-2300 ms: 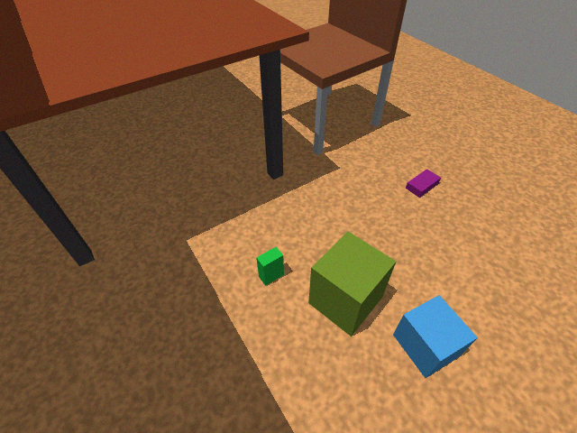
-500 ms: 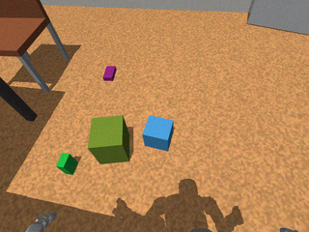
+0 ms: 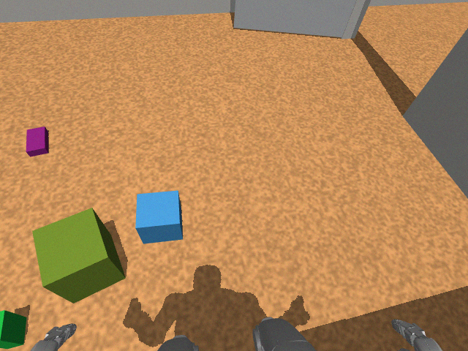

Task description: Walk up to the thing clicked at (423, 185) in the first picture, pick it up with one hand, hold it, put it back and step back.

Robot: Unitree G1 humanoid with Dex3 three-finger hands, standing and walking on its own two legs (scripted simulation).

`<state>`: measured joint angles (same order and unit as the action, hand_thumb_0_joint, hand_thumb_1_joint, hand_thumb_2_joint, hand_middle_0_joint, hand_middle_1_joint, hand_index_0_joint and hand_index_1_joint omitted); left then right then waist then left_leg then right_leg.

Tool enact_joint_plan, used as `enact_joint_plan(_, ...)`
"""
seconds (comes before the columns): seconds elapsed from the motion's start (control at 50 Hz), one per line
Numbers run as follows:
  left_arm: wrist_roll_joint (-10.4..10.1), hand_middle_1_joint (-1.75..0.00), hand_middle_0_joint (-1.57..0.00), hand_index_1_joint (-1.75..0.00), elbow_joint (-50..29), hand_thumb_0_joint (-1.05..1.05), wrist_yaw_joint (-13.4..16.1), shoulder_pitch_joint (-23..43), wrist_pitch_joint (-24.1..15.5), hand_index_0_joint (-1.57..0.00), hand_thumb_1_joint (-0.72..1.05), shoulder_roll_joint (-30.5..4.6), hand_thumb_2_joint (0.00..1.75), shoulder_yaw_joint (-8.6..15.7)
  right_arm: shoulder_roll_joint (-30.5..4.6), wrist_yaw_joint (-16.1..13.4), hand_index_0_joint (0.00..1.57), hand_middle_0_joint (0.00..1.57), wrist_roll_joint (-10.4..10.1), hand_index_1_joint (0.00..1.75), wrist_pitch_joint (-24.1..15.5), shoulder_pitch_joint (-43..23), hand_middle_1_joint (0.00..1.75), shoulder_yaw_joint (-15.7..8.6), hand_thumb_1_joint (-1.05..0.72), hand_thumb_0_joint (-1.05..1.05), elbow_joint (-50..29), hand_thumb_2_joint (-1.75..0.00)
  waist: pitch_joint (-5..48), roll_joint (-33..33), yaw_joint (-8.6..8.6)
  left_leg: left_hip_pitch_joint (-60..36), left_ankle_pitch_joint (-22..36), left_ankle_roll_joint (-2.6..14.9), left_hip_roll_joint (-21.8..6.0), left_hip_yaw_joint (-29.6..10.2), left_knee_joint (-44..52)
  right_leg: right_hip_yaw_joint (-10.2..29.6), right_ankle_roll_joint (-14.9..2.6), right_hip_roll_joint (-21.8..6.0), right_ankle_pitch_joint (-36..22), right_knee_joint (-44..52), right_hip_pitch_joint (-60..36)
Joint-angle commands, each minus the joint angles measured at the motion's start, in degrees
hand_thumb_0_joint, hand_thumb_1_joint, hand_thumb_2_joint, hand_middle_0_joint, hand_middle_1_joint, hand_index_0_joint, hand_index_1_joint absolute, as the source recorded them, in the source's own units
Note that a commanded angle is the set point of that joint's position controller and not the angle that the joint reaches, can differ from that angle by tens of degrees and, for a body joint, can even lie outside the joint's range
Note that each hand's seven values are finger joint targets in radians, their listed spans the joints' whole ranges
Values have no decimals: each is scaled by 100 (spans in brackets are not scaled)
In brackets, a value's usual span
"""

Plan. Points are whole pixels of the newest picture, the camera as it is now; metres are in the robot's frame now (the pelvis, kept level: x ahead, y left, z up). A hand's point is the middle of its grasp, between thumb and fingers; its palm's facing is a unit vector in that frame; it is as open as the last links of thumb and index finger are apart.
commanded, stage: walk up
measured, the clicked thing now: (37, 141) +1.14 +0.96 -0.74
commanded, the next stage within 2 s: stand in 1.74 s
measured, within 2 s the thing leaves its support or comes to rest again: neither
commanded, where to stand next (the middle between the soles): +0.08 -0.03 m, yaw -32 degrees
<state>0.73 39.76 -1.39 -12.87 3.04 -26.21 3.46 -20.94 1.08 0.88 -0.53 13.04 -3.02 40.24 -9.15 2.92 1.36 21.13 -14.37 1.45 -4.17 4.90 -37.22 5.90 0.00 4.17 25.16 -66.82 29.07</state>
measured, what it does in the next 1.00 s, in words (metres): steps on the spot, turning right: right foot, then left foot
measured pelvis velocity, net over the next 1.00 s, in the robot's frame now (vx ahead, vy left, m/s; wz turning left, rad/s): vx -0.01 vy -0.03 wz -0.52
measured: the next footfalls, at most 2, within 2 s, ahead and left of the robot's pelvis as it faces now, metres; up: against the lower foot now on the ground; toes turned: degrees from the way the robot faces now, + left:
right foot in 0.26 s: +0.01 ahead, -0.15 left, +0.00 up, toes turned -11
left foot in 0.54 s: +0.13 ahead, +0.07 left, +0.00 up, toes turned -28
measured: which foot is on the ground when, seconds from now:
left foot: down 0.00-0.26, up 0.28-0.52, down 0.54-1.00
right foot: up 0.00-0.24, down 0.26-0.56, up 0.58-0.80, down 0.82-1.00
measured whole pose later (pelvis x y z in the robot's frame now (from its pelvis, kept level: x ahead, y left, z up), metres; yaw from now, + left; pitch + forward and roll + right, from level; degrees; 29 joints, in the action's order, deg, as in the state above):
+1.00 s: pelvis -0.01 -0.03 -0.01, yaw -30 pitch -2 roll -1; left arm 1.3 49.2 0.4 -15.8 -2.5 -22.1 1.4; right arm -24.9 0.5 0.3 0.9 13.6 -2.8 48.7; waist -6.1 -2.4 0.6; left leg 22.6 -27.6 1.4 -4.3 -0.1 -48.5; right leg 3.3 -1.3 3.6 21.0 -43.4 20.1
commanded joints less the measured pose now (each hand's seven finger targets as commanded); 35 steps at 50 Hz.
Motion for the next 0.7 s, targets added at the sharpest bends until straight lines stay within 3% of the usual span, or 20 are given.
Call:
enact_joint_plan(0.0, -27, -30, -20, -30, -422, 0, -136, -370, -143, -20, 90, -798, 90, 343, -1730, -127, 20, 20, 59, 30, -216, 410, 30, -558, -90, 0, -465, -90, 1124, -1337, 136, -1440, -142, 898, -1242, -1142, 1575, -129, 99, -391, -110, 759, 402)
enact_joint_plan(0.06, -6, -30, -20, -30, -462, 0, -120, -164, -157, -20, 90, -781, 90, 331, -1889, -82, 20, 20, 79, 30, -212, 719, 30, -577, -90, 0, -462, -90, 1138, -1415, 276, -1548, 450, 1013, -1524, -1031, 1432, -401, 79, -495, 203, 1329, 265)
enact_joint_plan(0.1, 4, -30, -20, -30, -345, 0, -75, -362, -190, -20, 90, -805, 90, 341, -1962, -65, 20, 20, 68, 30, -175, 527, 30, -607, -90, 0, -565, -90, 1211, -1436, 188, -1188, 678, 1077, -1689, -861, 1243, -685, 43, -488, 135, 1626, -220)
enact_joint_plan(0.16, 3, -30, -20, -30, -141, 0, -36, -683, -250, -20, 90, -757, 90, 383, -1983, -44, 20, 20, 54, 30, -102, 398, 30, -594, -90, 0, -586, -90, 1223, -1517, 58, -610, 332, 930, -1678, -561, 920, -988, -59, -324, 25, 2410, -983)
enact_joint_plan(0.2, 61, -30, -20, -30, 70, 0, 14, -1093, -336, -20, 90, -784, 90, 477, -1835, -27, 20, 20, 13, 30, -27, 337, 30, -541, -90, 0, -580, -90, 1291, -1236, -225, -205, 162, 667, -1496, -159, 9, -979, -224, -218, -421, 3649, -1800)
enact_joint_plan(0.22, 101, -30, -20, -30, 129, 0, 71, -1299, -393, -20, 90, -1047, 90, 599, -1495, -31, 20, 20, -3, 30, 0, 358, 30, -431, -90, 0, -605, -90, 1194, -342, -431, 568, -206, 390, -1119, 79, -1054, -67, -424, -482, -60, 4197, -2307)
enact_joint_plan(0.24, 178, -30, -20, -30, -14, 0, 122, -1195, -446, -20, 90, -1590, 90, 714, -1035, -33, 20, 20, -81, 30, 19, 391, 30, -272, -90, 0, -703, -90, 814, 1277, -373, 2034, -1844, -62, -176, 394, -2291, 2431, -953, -1790, -217, 4758, -2467)
enact_joint_plan(0.26, 185, -30, -20, -30, -177, 0, 135, -922, -438, -20, 90, -1857, 90, 697, -1409, -153, 20, 20, -97, 30, 29, -321, 30, -362, -90, 0, -792, -90, 539, 836, -535, 1977, -2122, -184, -77, -369, -2581, 3298, -1691, -2306, -556, 4812, -1549)
enact_joint_plan(0.28, 68, -30, -20, -30, -184, 0, 145, -689, -430, -20, 90, -1658, 90, 658, -1552, -181, 20, 20, -120, 30, 12, -224, 30, -404, -90, 0, -613, -90, 378, 482, -390, 1705, -1892, -177, -235, -613, -2671, 2799, -1659, -2133, -840, 4643, -1293)
enact_joint_plan(0.32, 48, -30, -20, -30, -173, 0, 212, -350, -463, -20, 90, -1315, 90, 529, -1462, -147, 20, 20, -129, 30, -62, 252, 30, -356, -90, 0, -256, -90, 647, 582, -96, 1579, -1303, -105, -192, -549, -2405, 1764, -1301, -1521, -1792, 4047, -1728)
enact_joint_plan(0.36, 50, -30, -20, -30, -182, 0, 216, -403, -493, -20, 90, -1247, 90, 496, -1468, -154, 20, 20, -55, 30, -94, 411, 30, -344, -90, 0, -85, -90, 800, 752, -98, 1036, -1107, -82, -34, -434, -2204, 1539, -1239, -1334, -2351, 3825, -1390)
enact_joint_plan(0.44, 71, -30, -20, -30, -164, 0, 240, -500, -496, -20, 90, -1232, 90, 428, -1393, -144, 20, 20, -13, 30, -145, 244, 30, -327, -90, 0, -98, -90, 743, 622, -153, 405, -1208, 38, 158, -399, -1353, 1716, -1305, -1368, -2762, 3498, -933)
enact_joint_plan(0.48, 16, -30, -20, -30, -201, 0, 244, -304, -454, -20, 90, -1179, 90, 379, -1327, -150, 20, 20, -12, 30, -211, 580, 30, -349, -90, 0, 14, -90, 949, 482, 51, -443, -789, 107, 386, -262, -303, 1421, -1122, -1140, -2994, 2974, -667)
enact_joint_plan(0.5, -38, -30, -20, -30, -234, 0, 246, -185, -423, -20, 90, -1016, 90, 310, -1352, -165, 20, 20, 52, 30, -243, 851, 30, -383, -90, 0, 96, -90, 1006, 326, 222, -1111, -304, 173, 370, -391, 258, 1226, -888, -997, -2640, 2591, -184)
enact_joint_plan(0.52, -77, -30, -20, -30, -324, 0, 260, -264, -422, -20, 90, -637, 90, 212, -1628, -190, 20, 20, 144, 30, -288, 998, 30, -471, -90, 0, 70, -90, 1150, -496, 263, -1499, -490, 398, -447, -1736, 1045, 946, -469, -507, -1819, 1732, 262)
enact_joint_plan(0.54, -88, -30, -20, -30, -257, 0, 296, -394, -396, -20, 90, -524, 90, 146, -2171, -182, 20, 20, 111, 30, -297, 743, 30, -578, -90, 0, -7, -90, 952, -1638, 168, -1265, -902, 965, -1933, -3652, 1880, 205, -152, 344, 535, 876, 852)
enact_joint_plan(0.56, 5, -30, -20, -30, -110, 0, 378, -380, -406, -20, 90, -1106, 90, 282, -2323, -127, 20, 20, 38, 30, -298, 431, 30, -651, -90, 0, -44, -90, 845, -1341, 120, -810, -1091, 1606, -2520, -4269, 2010, 412, -114, 0, 1045, 170, 553)
enact_joint_plan(0.6, 0, -30, -20, -30, 134, 0, 300, -424, -426, -20, 90, -1125, 90, 354, -1892, -152, 20, 20, 67, 30, -321, 170, 30, -513, -90, 0, -56, -90, 460, -681, -61, -644, -791, 1286, -1723, -2914, 1693, 359, -108, -174, 529, 11, 600)
enact_joint_plan(0.64, -18, -30, -20, -30, 279, 0, 194, -548, -470, -20, 90, -1018, 90, 345, -1898, -149, 20, 20, 57, 30, -322, 166, 30, -475, -90, 0, 20, -90, 452, -1184, -80, -495, -636, 1063, -1373, -2016, 1559, 14, -133, -341, 227, 630, 299)
enact_joint_plan(0.68, -16, -30, -20, -30, 316, 0, 106, -535, -519, -20, 90, -835, 90, 319, -1841, -91, 20, 20, 113, 30, -287, 161, 30, -447, -90, 0, 13, -90, 656, -1407, -15, -580, -363, 1053, -1215, -1497, 1384, -364, -83, -331, 282, 1351, -112)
